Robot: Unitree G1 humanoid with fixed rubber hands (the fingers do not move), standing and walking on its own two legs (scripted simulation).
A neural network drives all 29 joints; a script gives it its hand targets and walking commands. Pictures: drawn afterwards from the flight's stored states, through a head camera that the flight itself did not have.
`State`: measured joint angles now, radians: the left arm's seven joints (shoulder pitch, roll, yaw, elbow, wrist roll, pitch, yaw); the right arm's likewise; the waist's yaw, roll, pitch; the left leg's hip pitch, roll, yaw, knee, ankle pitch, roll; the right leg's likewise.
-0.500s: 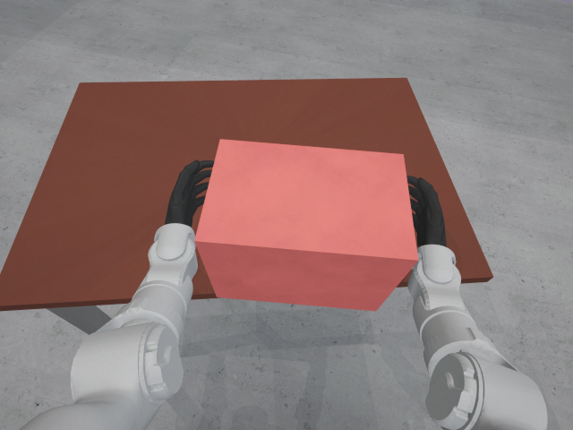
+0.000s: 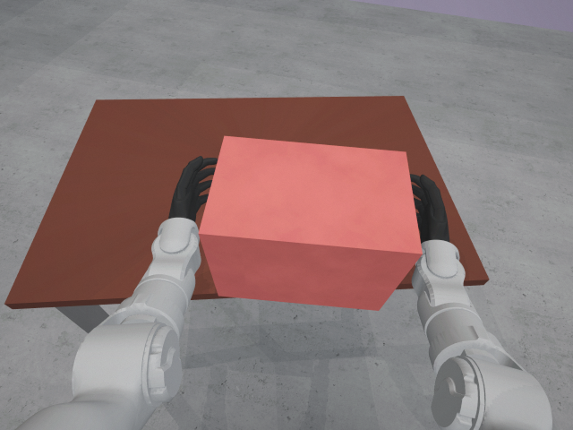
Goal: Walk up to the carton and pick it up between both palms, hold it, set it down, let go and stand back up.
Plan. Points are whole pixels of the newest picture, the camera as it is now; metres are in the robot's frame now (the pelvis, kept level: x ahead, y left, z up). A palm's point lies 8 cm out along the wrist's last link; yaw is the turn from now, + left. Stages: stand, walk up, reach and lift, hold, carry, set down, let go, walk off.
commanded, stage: reach and lift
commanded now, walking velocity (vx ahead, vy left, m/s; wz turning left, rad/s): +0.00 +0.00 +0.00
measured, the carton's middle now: (306, 228) +0.41 -0.02 +0.02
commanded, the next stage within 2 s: hold in 1.76 s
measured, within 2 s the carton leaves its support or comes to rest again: neither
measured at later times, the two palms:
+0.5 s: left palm (168, 203) +0.40 +0.17 +0.10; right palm (436, 211) +0.38 -0.19 +0.10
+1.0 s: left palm (143, 208) +0.35 +0.18 +0.14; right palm (442, 223) +0.35 -0.18 +0.13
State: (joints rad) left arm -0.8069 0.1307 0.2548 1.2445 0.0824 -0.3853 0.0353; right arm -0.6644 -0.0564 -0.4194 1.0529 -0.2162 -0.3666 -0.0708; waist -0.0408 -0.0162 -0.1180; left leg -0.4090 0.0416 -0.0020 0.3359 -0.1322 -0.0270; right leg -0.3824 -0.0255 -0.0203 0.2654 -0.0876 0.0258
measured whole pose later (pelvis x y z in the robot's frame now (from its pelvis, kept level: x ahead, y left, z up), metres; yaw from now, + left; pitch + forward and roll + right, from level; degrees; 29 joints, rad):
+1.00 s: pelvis -0.01 +0.00 +0.00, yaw +2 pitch -4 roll +0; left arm -0.55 0.02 0.30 0.37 0.24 0.38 -0.04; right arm -0.53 -0.07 -0.18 0.62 0.05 0.13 -0.08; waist -0.06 -0.06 0.00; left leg -0.09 0.02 -0.03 0.29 -0.13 -0.02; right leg -0.06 -0.05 -0.05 0.24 -0.11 0.03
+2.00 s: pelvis -0.01 -0.01 +0.00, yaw +2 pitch -6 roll +0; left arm -0.57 0.03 0.34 0.17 0.28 0.59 -0.09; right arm -0.58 -0.08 -0.10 0.50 0.12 0.29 -0.12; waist -0.06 -0.05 0.01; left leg -0.05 0.03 -0.04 0.28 -0.13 -0.03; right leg -0.02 -0.03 -0.06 0.25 -0.12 0.02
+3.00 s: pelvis +0.00 +0.00 +0.00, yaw +3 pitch -7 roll -1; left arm -0.57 0.04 0.36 0.09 0.30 0.68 -0.12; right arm -0.62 -0.08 -0.07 0.45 0.16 0.36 -0.15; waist -0.08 -0.06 0.02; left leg -0.02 0.03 -0.04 0.29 -0.15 -0.03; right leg 0.02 -0.04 -0.06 0.24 -0.13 0.03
